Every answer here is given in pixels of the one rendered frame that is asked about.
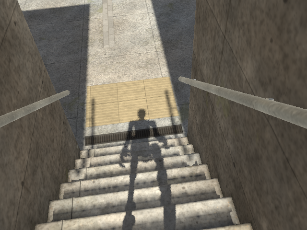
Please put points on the stairs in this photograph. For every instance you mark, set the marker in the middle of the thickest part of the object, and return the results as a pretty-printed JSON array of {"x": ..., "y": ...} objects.
[{"x": 155, "y": 185}]

